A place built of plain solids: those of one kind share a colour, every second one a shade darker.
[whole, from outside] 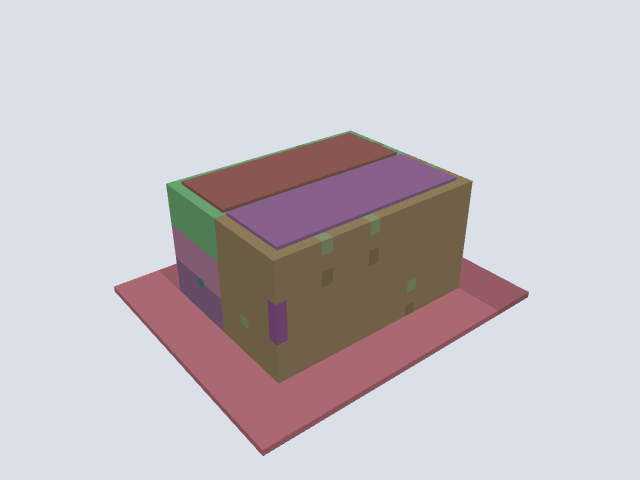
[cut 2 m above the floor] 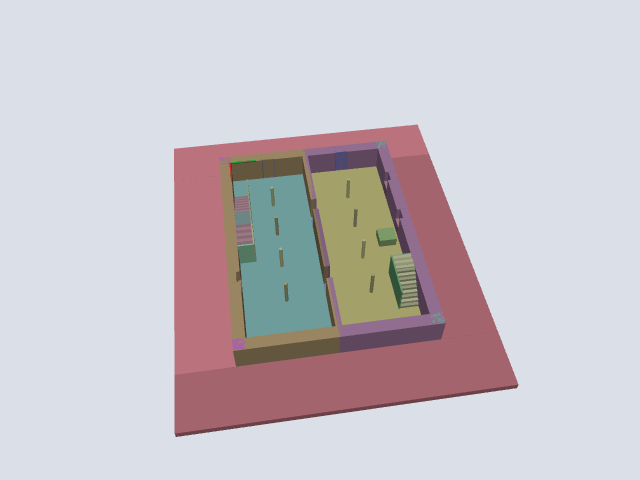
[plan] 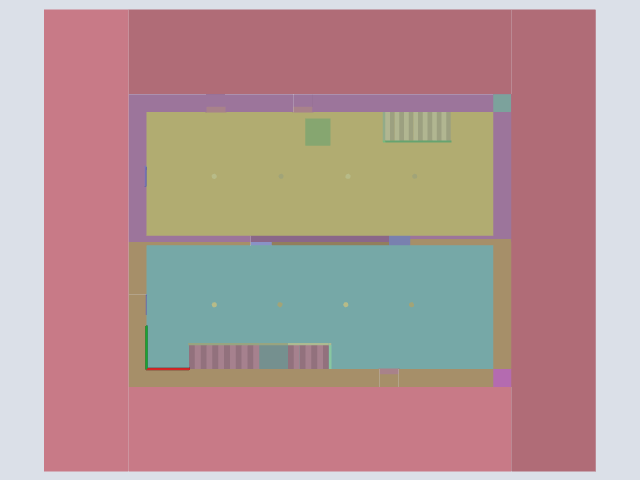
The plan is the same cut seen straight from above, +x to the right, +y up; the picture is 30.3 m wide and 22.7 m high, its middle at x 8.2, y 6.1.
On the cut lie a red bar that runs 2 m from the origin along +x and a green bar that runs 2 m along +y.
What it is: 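A mill's granary of three storeys over one footprint, every storey joined to the next by stairs rising through a hole in the floor above; posts, bins, sacks and machines on boarded floors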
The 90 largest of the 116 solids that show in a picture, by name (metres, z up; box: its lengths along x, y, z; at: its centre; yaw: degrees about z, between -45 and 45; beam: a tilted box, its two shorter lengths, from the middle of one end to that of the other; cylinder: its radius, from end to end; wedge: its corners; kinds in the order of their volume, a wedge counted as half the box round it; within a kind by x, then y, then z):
{
 "wall_1": {"box": [0.81, 1.0, 2.45], "at": [-0.45, 3.04, 1.22]},
 "wall_2": {"box": [0.85, 3.39, 3.35], "at": [-0.42, 0.84, 1.52]},
 "wall_3": {"box": [0.85, 7.0, 3.45], "at": [-0.42, 2.65, 4.67]},
 "wall_4": {"box": [0.85, 7.0, 3.45], "at": [-0.42, 2.65, 7.87]},
 "wall_5": {"box": [0.85, 2.61, 3.35], "at": [-0.42, 4.84, 1.52]},
 "wall_6": {"box": [3.68, 0.85, 3.45], "at": [0.99, -0.42, 7.87]},
 "wall_7": {"box": [5.77, 0.3, 3.35], "at": [2.04, 6.0, 1.52]},
 "wall_8": {"box": [5.77, 0.3, 3.45], "at": [2.04, 6.0, 4.67]},
 "wall_9": {"box": [0.9, 0.6, 1.2], "at": [3.28, -0.55, 7.95]},
 "wall_10": {"box": [0.9, 0.85, 1.2], "at": [3.28, -0.42, 6.75]},
 "wall_11": {"box": [11.87, 0.85, 3.35], "at": [5.08, -0.42, 1.52]},
 "wall_12": {"box": [3.2, 0.85, 3.45], "at": [5.33, -0.42, 7.87]},
 "wall_13": {"box": [0.9, 0.6, 1.2], "at": [7.38, -0.55, 7.95]},
 "wall_14": {"box": [0.9, 0.85, 1.2], "at": [7.38, -0.42, 6.75]},
 "wall_15": {"box": [18.09, 0.85, 3.45], "at": [8.2, -0.42, 4.67]},
 "wall_16": {"box": [5.55, 0.3, 3.35], "at": [8.7, 6.0, 1.52]},
 "wall_17": {"box": [0.9, 0.6, 1.2], "at": [11.47, -0.55, 1.55]},
 "wall_18": {"box": [0.9, 0.85, 1.1], "at": [11.47, -0.42, 0.4]},
 "wall_19": {"box": [9.41, 0.85, 3.45], "at": [12.54, -0.42, 7.87]},
 "wall_20": {"box": [5.32, 0.85, 3.35], "at": [14.58, -0.42, 1.52]},
 "wall_21": {"box": [4.77, 0.3, 3.35], "at": [14.86, 6.0, 1.52]},
 "wall_22": {"box": [0.85, 3.39, 3.45], "at": [16.82, 0.84, 4.67]},
 "wall_23": {"box": [0.85, 3.39, 3.45], "at": [16.82, 0.84, 7.87]},
 "wall_24": {"box": [0.85, 7.0, 3.35], "at": [16.82, 2.65, 1.52]},
 "wall_25": {"box": [0.85, 2.61, 3.45], "at": [16.82, 4.84, 7.87]},
 "ground_garden_1": {"box": [4.0, 21.85, 0.5], "at": [-2.85, 6.08, -0.27]},
 "ground_garden_2": {"box": [18.09, 4.0, 0.5], "at": [8.2, -2.85, -0.27]},
 "ground_garden_3": {"box": [18.09, 4.0, 0.5], "at": [8.2, 15.0, -0.27]},
 "ground_garden_4": {"box": [4.0, 21.85, 0.5], "at": [19.24, 6.08, -0.27]},
 "wall_s0e_1": {"box": [0.81, 1.0, 2.45], "at": [-0.45, 9.11, 1.22]},
 "wall_s0e_2": {"box": [0.85, 2.61, 3.35], "at": [-0.42, 7.3, 1.52]},
 "wall_s0e_3": {"box": [0.85, 3.39, 3.35], "at": [-0.42, 11.3, 1.52]},
 "wall_s0e_4": {"box": [3.68, 0.85, 3.35], "at": [0.99, 12.57, 1.52]},
 "wall_s0e_5": {"box": [5.77, 0.3, 3.35], "at": [2.04, 6.15, 1.52]},
 "wall_s0e_6": {"box": [0.9, 0.6, 1.2], "at": [3.28, 12.7, 1.55]},
 "wall_s0e_7": {"box": [3.2, 0.85, 3.35], "at": [5.33, 12.57, 1.52]},
 "wall_s0e_8": {"box": [0.9, 0.6, 1.2], "at": [7.38, 12.7, 1.55]},
 "wall_s0e_9": {"box": [5.55, 0.3, 3.35], "at": [8.7, 6.15, 1.52]},
 "wall_s0e_10": {"box": [9.41, 0.85, 3.35], "at": [12.54, 12.57, 1.52]},
 "wall_s0e_11": {"box": [4.77, 0.3, 3.35], "at": [14.86, 6.15, 1.52]},
 "wall_s0e_12": {"box": [0.85, 7.0, 3.35], "at": [16.82, 9.5, 1.52]},
 "wall_s2e_1": {"box": [0.85, 7.0, 3.45], "at": [-0.42, 9.5, 7.87]},
 "wall_s2e_2": {"box": [11.87, 0.85, 3.45], "at": [5.08, 12.57, 7.87]},
 "wall_s2e_3": {"box": [5.32, 0.85, 3.45], "at": [14.58, 12.57, 7.87]},
 "wall_s2e_4": {"box": [0.85, 2.61, 3.45], "at": [16.82, 7.3, 7.87]},
 "wall_s2e_5": {"box": [0.85, 3.39, 3.45], "at": [16.82, 11.3, 7.87]},
 "floor_1": {"box": [16.39, 5.85, 0.55], "at": [8.2, 2.92, -0.28]},
 "floor_s0e_1": {"box": [16.39, 5.85, 0.55], "at": [8.2, 9.22, -0.28]},
 "wall_s1e_1": {"box": [0.85, 7.0, 3.45], "at": [-0.42, 9.5, 4.67]},
 "wall_s1e_2": {"box": [7.78, 0.85, 3.45], "at": [3.04, 12.57, 4.67]},
 "roof_1": {"box": [16.39, 5.85, 0.25], "at": [8.2, 2.92, 9.72]},
 "roof_s2e_1": {"box": [16.39, 5.85, 0.25], "at": [8.2, 9.22, 9.72]},
 "step_main_1": {"box": [0.28, 1.13, 1.11], "at": [3.8, 0.56, 0.51]},
 "step_main_2": {"box": [0.28, 1.13, 1.27], "at": [4.08, 0.56, 0.58]},
 "step_main_3": {"box": [0.28, 1.13, 1.42], "at": [4.35, 0.56, 0.66]},
 "step_main_4": {"box": [0.28, 1.13, 1.57], "at": [4.63, 0.56, 0.74]},
 "step_main_5": {"box": [0.28, 1.13, 1.72], "at": [4.91, 0.56, 0.81]},
 "step_main_6": {"box": [0.28, 1.13, 1.88], "at": [5.18, 0.56, 0.89]},
 "step_main_7": {"box": [0.28, 1.13, 2.18], "at": [6.82, 0.56, 1.04]},
 "step_main_8": {"box": [0.28, 1.13, 2.33], "at": [7.1, 0.56, 1.12]},
 "step_main_9": {"box": [0.28, 1.13, 2.49], "at": [7.37, 0.56, 1.19]},
 "step_main_10": {"box": [0.28, 1.13, 2.64], "at": [7.65, 0.56, 1.27]},
 "step_main_11": {"box": [0.28, 1.13, 2.79], "at": [7.93, 0.56, 1.35]},
 "step_main_12": {"box": [0.28, 1.13, 2.94], "at": [8.21, 0.56, 1.42]},
 "step_main_13": {"box": [0.28, 1.13, 3.1], "at": [8.48, 0.56, 1.5]},
 "step_steep_1": {"box": [0.22, 1.34, 3.04], "at": [11.4, 11.48, 1.47]},
 "step_steep_2": {"box": [0.22, 1.34, 2.82], "at": [11.62, 11.48, 1.36]},
 "step_steep_3": {"box": [0.22, 1.34, 2.61], "at": [11.84, 11.48, 1.25]},
 "step_steep_4": {"box": [0.22, 1.34, 2.4], "at": [12.06, 11.48, 1.15]},
 "step_steep_5": {"box": [0.22, 1.34, 2.18], "at": [12.28, 11.48, 1.04]},
 "step_steep_6": {"box": [0.22, 1.34, 1.97], "at": [12.51, 11.48, 0.93]},
 "step_steep_7": {"box": [0.22, 1.34, 1.76], "at": [12.73, 11.48, 0.83]},
 "step_steep_8": {"box": [0.22, 1.34, 1.54], "at": [12.95, 11.48, 0.72]},
 "step_steep_9": {"box": [0.22, 1.34, 1.33], "at": [13.17, 11.48, 0.61]},
 "corner_1": {"box": [0.85, 0.85, 3.2], "at": [-0.42, -0.42, 4.8]},
 "corner_2": {"box": [0.85, 0.85, 3.25], "at": [16.82, -0.42, 1.57]},
 "wall_main_1": {"box": [3.35, 0.1, 5.65], "at": [3.65, 1.18, 2.77]},
 "wall_main_2": {"box": [1.36, 0.1, 5.65], "at": [6.0, 1.18, 2.77]},
 "wall_main_3": {"box": [1.94, 0.1, 5.65], "at": [7.65, 1.18, 2.77]},
 "floor_main_l1a_1": {"box": [1.36, 1.13, 2.03], "at": [6.0, 0.56, 0.96]},
 "wall_head_1": {"box": [0.85, 1.0, 0.75], "at": [-0.42, 3.04, 2.82]},
 "wall_head_2": {"box": [0.9, 0.85, 1.05], "at": [3.28, -0.42, 9.07]},
 "wall_head_3": {"box": [0.9, 0.85, 1.05], "at": [7.38, -0.42, 9.07]},
 "wall_head_4": {"box": [0.9, 0.85, 1.05], "at": [11.47, -0.42, 2.67]},
 "corner_s0e_1": {"box": [0.85, 0.85, 3.25], "at": [16.82, 12.57, 1.57]},
 "wall_steep_1": {"box": [3.13, 0.1, 5.65], "at": [12.85, 10.76, 2.77]},
 "sacks_1": {"box": [1.2, 1.3, 0.69], "at": [8.1, 11.2, 0.34]},
 "wall_head_s0e_1": {"box": [0.85, 1.0, 0.75], "at": [-0.42, 9.11, 2.82]},
 "floor_steep_hda_1": {"box": [0.12, 1.34, 3.25], "at": [11.23, 11.48, 1.57]},
 "floor_main_hda_1": {"box": [0.12, 1.13, 3.25], "at": [8.68, 0.56, 1.57]}
}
